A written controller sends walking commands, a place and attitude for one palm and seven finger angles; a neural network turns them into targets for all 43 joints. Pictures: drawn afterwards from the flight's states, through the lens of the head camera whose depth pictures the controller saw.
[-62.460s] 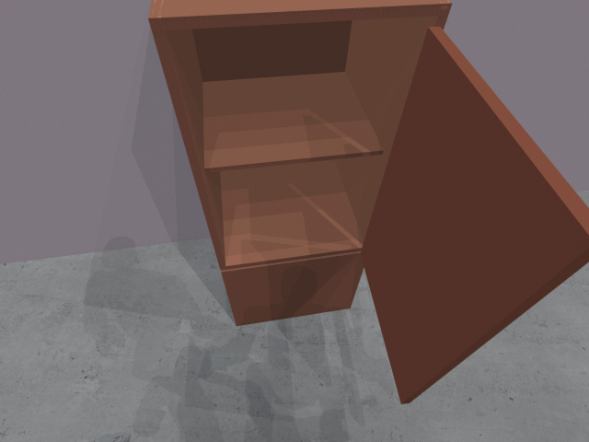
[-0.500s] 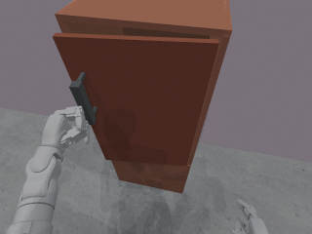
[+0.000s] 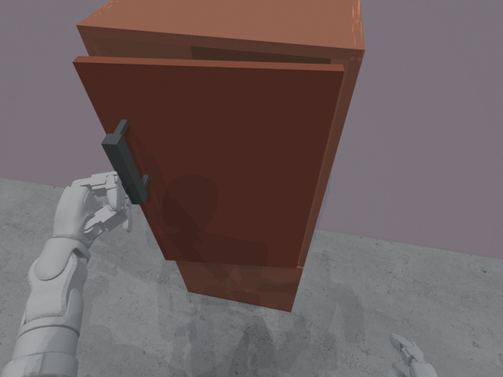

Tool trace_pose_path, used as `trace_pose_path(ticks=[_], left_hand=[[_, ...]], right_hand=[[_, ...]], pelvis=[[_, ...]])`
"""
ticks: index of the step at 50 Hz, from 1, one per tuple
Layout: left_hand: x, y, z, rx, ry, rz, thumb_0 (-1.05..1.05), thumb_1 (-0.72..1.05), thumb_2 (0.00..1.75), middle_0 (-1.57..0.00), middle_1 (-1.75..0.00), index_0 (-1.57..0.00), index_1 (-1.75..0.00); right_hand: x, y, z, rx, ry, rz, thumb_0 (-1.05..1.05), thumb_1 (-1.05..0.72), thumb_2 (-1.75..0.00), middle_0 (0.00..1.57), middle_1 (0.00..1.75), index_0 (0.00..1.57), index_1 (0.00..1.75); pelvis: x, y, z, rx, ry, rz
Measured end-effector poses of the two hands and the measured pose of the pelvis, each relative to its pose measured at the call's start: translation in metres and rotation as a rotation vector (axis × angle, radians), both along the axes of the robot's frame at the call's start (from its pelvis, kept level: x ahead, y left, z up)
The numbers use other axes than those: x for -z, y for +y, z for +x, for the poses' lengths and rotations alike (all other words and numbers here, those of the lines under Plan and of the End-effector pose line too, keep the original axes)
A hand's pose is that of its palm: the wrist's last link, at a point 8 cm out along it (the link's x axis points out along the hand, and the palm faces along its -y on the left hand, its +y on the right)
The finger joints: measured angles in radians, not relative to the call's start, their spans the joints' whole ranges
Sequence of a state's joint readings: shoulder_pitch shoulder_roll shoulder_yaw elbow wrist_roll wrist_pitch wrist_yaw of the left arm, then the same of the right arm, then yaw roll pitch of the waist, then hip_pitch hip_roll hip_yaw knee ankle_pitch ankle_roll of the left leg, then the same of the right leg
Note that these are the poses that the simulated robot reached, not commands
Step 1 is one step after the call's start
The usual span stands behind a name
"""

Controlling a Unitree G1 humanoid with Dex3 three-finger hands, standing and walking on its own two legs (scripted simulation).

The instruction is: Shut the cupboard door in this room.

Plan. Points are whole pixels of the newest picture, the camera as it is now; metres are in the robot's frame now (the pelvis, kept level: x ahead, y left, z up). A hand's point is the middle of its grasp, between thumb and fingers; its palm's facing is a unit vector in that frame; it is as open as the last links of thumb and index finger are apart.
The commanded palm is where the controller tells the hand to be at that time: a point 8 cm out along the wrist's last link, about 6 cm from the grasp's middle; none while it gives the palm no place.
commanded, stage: push the door shut along its arc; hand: left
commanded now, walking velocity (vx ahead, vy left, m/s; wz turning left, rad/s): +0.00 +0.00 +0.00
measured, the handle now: (131, 163) +0.44 +0.23 +0.10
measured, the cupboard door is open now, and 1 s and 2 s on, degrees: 7 0 0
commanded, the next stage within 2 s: pull the fist back off the door in 0.92 s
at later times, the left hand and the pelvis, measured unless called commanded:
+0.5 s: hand (128, 187) +0.38 +0.22 +0.10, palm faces -0.10 -0.99 -0.02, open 3.0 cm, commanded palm +0.37 +0.26 +0.10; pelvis -0.01 +0.01 -0.01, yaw +1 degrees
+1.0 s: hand (137, 181) +0.40 +0.21 +0.10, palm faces -0.19 -0.98 -0.04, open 3.0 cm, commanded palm +0.43 +0.23 +0.10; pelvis -0.03 +0.02 -0.02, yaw +4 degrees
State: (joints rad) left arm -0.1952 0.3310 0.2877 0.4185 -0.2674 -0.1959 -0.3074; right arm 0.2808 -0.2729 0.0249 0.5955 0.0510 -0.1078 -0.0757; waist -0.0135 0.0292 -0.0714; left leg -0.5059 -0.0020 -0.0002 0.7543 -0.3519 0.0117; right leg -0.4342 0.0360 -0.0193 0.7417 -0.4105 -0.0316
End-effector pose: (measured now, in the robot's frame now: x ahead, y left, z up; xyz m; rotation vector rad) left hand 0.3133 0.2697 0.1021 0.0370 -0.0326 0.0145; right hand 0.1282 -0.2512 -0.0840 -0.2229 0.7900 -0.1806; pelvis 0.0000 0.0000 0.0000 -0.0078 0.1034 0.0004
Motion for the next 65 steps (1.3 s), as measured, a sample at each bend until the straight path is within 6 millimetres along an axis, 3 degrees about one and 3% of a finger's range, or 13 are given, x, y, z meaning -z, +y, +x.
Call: trace_pose_path(ticks=[8, 14, 23, 34, 52, 59, 65], left_hand=[[0.004, 0.006, 0.002, 0.014, 0.035, -0.017, 0.02, 0.89, 0.90, -1.30, -1.50, -1.30, -1.50], [0.001, 0.003, 0.016, 0.052, 0.024, -0.014, 0.02, 0.89, 0.90, -1.31, -1.50, -1.30, -1.50], [-0.002, 0.006, 0.047, 0.108, 0.039, -0.019, 0.00, 0.88, 0.92, -1.30, -1.50, -1.30, -1.50], [-0.001, 0.003, 0.071, 0.156, 0.040, -0.016, -0.01, 0.95, 0.97, -1.30, -1.50, -1.30, -1.50], [0.000, -0.003, 0.074, 0.215, 0.049, 0.013, -0.05, 0.97, 1.14, -1.30, -1.50, -1.30, -1.50], [0.004, -0.010, 0.068, -0.016, 0.016, -0.046, -0.05, 0.86, 1.13, -1.31, -1.50, -1.30, -1.50], [0.002, -0.017, 0.066, -0.041, 0.028, 0.006, -0.05, 0.94, 1.14, -1.32, -1.50, -1.30, -1.50]], right_hand=[[0.000, 0.002, 0.006, -0.017, -0.010, -0.005, 0.01, -0.90, -0.89, 0.20, 0.30, 0.20, 0.30], [0.001, 0.003, 0.002, -0.019, 0.000, -0.020, 0.01, -0.90, -0.89, 0.20, 0.30, 0.20, 0.30], [0.009, 0.000, -0.023, 0.014, 0.076, -0.035, 0.01, -0.90, -0.89, 0.20, 0.30, 0.20, 0.30], [0.020, -0.001, -0.055, 0.050, 0.188, -0.048, 0.01, -0.90, -0.89, 0.20, 0.30, 0.20, 0.30], [0.033, 0.009, -0.059, -0.032, 0.209, -0.073, 0.01, -0.90, -0.89, 0.20, 0.30, 0.20, 0.30], [0.037, 0.012, -0.066, -0.066, 0.206, -0.052, 0.01, -0.90, -0.89, 0.20, 0.30, 0.20, 0.30], [0.036, 0.008, -0.078, -0.042, 0.187, -0.022, 0.01, -0.90, -0.89, 0.20, 0.30, 0.20, 0.30]], pelvis=[[0.001, -0.001, -0.006, -0.013, 0.001, -0.005], [0.003, 0.001, -0.010, -0.019, 0.007, -0.009], [0.005, 0.005, -0.012, -0.018, 0.034, -0.015], [0.009, 0.013, -0.012, -0.023, 0.062, -0.022], [0.019, 0.016, -0.034, -0.072, 0.087, -0.035], [0.021, 0.011, -0.045, -0.077, 0.099, -0.034], [0.022, 0.003, -0.049, -0.067, 0.089, -0.033]])
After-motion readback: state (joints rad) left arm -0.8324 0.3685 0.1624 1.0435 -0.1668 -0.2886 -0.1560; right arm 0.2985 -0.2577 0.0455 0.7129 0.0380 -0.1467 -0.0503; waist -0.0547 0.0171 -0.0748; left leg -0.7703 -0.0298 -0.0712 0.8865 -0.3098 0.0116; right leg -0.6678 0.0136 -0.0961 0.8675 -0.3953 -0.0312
